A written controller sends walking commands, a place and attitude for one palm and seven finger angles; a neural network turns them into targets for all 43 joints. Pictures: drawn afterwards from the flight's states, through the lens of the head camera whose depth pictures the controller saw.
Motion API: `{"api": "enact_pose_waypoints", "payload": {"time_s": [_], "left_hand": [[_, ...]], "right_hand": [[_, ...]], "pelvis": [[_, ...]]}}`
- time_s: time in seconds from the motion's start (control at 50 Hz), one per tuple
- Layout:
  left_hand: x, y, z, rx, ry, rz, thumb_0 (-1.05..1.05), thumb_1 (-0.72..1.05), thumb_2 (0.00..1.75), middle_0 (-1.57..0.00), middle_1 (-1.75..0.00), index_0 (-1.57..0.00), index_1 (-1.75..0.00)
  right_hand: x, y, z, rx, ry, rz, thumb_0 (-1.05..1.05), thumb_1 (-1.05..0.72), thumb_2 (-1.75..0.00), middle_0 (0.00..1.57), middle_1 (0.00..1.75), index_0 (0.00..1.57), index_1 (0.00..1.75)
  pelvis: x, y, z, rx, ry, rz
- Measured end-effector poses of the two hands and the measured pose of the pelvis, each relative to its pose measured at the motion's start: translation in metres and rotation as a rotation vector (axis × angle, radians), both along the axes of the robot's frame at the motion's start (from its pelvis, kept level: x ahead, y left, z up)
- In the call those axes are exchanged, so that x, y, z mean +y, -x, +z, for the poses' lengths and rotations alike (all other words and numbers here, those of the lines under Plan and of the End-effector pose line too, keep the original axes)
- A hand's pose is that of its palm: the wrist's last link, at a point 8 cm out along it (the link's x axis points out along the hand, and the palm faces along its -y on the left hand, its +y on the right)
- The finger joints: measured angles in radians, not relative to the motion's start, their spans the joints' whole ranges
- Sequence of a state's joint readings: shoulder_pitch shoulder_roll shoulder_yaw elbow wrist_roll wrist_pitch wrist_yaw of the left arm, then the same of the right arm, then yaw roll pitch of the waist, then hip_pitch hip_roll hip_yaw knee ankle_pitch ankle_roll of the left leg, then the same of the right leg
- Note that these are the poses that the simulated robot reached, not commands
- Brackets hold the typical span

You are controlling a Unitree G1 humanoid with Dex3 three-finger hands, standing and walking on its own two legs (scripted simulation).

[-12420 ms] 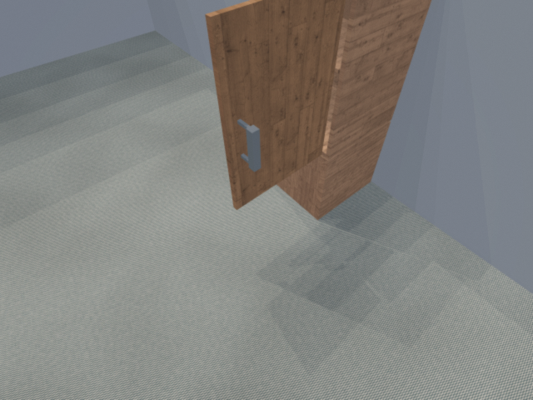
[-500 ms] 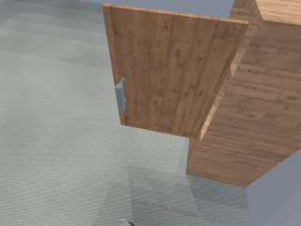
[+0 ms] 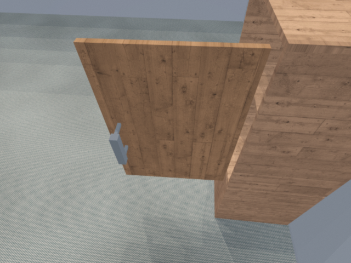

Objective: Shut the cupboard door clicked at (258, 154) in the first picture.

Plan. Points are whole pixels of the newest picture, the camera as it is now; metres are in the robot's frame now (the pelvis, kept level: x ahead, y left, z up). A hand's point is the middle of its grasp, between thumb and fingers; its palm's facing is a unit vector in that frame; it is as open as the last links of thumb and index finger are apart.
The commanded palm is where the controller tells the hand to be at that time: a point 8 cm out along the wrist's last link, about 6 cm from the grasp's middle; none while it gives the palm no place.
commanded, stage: come to a stop and stand still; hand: left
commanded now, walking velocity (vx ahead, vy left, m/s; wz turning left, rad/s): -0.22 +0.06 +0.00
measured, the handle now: (120, 144) +0.47 +0.19 -0.07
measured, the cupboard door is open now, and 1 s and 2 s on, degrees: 92 92 92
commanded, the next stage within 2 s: look again from close up in 0.74 s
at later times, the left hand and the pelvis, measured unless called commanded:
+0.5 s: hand out of the picture +0.02 +0.22 -0.17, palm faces -0.01 -0.97 -0.24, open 7.3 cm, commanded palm none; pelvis -0.02 +0.03 -0.01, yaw +0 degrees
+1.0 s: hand out of the picture +0.00 +0.20 -0.17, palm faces -0.02 -0.98 -0.21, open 7.3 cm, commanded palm none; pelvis +0.00 +0.03 +0.00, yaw -1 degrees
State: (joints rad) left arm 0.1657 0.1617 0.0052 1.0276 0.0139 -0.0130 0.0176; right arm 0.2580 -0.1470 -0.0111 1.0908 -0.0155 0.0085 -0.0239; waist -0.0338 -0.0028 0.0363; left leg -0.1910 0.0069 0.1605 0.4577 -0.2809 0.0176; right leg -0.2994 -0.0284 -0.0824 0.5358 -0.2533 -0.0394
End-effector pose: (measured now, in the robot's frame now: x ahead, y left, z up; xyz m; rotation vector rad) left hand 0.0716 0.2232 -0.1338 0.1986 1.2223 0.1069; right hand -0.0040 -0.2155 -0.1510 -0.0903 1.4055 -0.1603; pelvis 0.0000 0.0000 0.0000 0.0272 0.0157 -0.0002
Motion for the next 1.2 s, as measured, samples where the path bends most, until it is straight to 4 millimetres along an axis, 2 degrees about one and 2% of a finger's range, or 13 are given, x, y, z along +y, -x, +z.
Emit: {"api": "enact_pose_waypoints", "payload": {"time_s": [0.1, 0.2, 0.38, 0.5, 0.58, 0.68, 0.78, 0.9, 0.98, 1.2], "left_hand": [[-0.003, -0.012, -0.005, 0.001, 0.007, 0.011, 0.00, 0.92, 0.90, -0.20, -0.30, -0.20, -0.30], [0.003, -0.006, -0.010, 0.011, 0.002, 0.024, 0.00, 0.91, 0.90, -0.21, -0.30, -0.21, -0.30], [0.022, 0.028, -0.015, 0.027, -0.001, 0.043, 0.00, 0.91, 0.90, -0.20, -0.30, -0.20, -0.30], [0.043, 0.056, -0.005, 0.055, -0.034, 0.032, 0.00, 0.91, 0.90, -0.21, -0.30, -0.21, -0.30], [0.053, 0.072, 0.003, 0.069, -0.056, 0.044, 0.00, 0.91, 0.90, -0.20, -0.30, -0.20, -0.30], [0.056, 0.091, 0.006, 0.118, -0.061, 0.056, 0.00, 0.91, 0.90, -0.20, -0.30, -0.20, -0.30], [0.049, 0.103, 0.005, 0.172, -0.044, 0.062, 0.00, 0.91, 0.90, -0.20, -0.30, -0.20, -0.30], [0.034, 0.096, 0.002, 0.201, -0.012, 0.055, 0.00, 0.91, 0.90, -0.20, -0.30, -0.20, -0.30], [0.026, 0.082, 0.000, 0.194, 0.000, 0.044, 0.00, 0.92, 0.90, -0.20, -0.30, -0.20, -0.30], [0.024, 0.040, 0.000, 0.148, -0.023, 0.033, 0.01, 0.93, 0.90, -0.20, -0.30, -0.20, -0.30]], "right_hand": [[-0.004, 0.007, 0.002, 0.056, 0.019, -0.016, 0.00, -0.91, -0.90, 0.20, 0.30, 0.20, 0.30], [-0.012, 0.007, 0.002, 0.054, 0.053, -0.023, 0.00, -0.91, -0.90, 0.20, 0.30, 0.20, 0.30], [-0.008, -0.006, 0.009, -0.048, 0.085, 0.006, 0.00, -0.91, -0.90, 0.20, 0.30, 0.19, 0.30], [0.018, -0.021, 0.003, -0.176, 0.036, 0.038, 0.00, -0.91, -0.90, 0.20, 0.30, 0.19, 0.30], [0.025, -0.024, 0.000, -0.194, 0.022, 0.059, 0.00, -0.94, -0.90, 0.20, 0.30, 0.20, 0.30], [0.028, -0.021, -0.001, -0.172, 0.009, 0.082, 0.01, -0.94, -0.90, 0.20, 0.30, 0.20, 0.30], [0.028, -0.012, -0.001, -0.120, 0.003, 0.087, 0.00, -0.93, -0.90, 0.20, 0.30, 0.20, 0.30], [0.026, -0.002, 0.000, -0.056, 0.000, 0.075, 0.00, -0.92, -0.90, 0.20, 0.30, 0.20, 0.30], [0.026, 0.000, 0.001, -0.027, -0.001, 0.064, 0.00, -0.91, -0.90, 0.20, 0.30, 0.19, 0.30], [0.024, -0.008, 0.000, 0.012, -0.013, 0.047, 0.00, -0.91, -0.90, 0.20, 0.30, 0.19, 0.30]], "pelvis": [[-0.002, -0.006, -0.001, 0.001, 0.004, -0.001], [0.000, -0.003, -0.005, -0.012, 0.013, 0.002], [0.015, 0.014, -0.007, -0.024, 0.030, 0.000], [0.033, 0.022, -0.007, -0.039, 0.025, -0.007], [0.040, 0.025, -0.005, -0.041, 0.018, -0.012], [0.042, 0.026, -0.003, -0.032, 0.011, -0.013], [0.041, 0.022, -0.001, -0.022, 0.009, -0.014], [0.036, 0.011, 0.002, -0.014, 0.010, -0.014], [0.032, 0.004, 0.003, -0.015, 0.010, -0.015], [0.020, -0.016, 0.004, -0.015, 0.012, -0.013]]}}
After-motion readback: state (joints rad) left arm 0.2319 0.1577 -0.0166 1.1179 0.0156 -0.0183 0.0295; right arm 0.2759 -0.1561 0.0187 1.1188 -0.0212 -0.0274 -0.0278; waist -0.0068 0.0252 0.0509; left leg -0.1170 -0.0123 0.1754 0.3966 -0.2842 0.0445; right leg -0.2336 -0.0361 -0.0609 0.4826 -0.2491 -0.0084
